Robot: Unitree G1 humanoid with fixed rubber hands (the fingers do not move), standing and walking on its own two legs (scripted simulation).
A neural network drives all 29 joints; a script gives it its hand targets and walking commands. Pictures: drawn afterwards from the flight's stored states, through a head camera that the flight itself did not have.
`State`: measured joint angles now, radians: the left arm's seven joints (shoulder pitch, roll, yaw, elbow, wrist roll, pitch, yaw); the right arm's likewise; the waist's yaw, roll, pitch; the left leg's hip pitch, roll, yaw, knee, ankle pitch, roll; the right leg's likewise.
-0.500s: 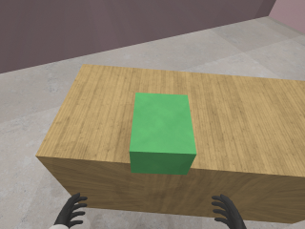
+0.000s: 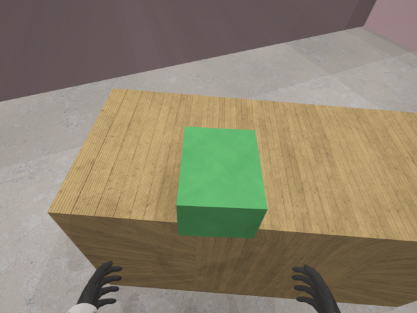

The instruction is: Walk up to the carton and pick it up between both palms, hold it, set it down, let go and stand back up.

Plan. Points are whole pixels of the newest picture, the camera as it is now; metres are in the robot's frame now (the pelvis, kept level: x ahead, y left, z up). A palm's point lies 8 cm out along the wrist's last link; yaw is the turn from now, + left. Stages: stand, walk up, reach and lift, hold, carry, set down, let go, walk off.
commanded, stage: let go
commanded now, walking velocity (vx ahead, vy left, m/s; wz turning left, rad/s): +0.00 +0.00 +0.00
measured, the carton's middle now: (218, 180) +0.43 -0.02 -0.05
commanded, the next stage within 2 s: stand in 0.10 s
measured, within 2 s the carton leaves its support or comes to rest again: neither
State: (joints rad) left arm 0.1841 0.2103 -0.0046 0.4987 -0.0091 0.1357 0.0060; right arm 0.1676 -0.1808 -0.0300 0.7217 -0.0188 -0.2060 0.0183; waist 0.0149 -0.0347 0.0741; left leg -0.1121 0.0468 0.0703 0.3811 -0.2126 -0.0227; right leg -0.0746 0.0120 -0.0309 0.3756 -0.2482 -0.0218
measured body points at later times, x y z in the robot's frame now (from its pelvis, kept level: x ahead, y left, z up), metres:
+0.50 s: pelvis -0.01 +0.01 +0.00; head -0.02 +0.03 +0.44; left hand +0.06 +0.27 -0.13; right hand +0.08 -0.24 -0.12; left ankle +0.00 +0.13 -0.74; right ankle -0.02 -0.10 -0.74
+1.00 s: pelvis -0.04 +0.03 -0.01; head -0.06 +0.04 +0.44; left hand -0.04 +0.29 -0.15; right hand -0.01 -0.22 -0.13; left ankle +0.00 +0.13 -0.74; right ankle -0.02 -0.10 -0.74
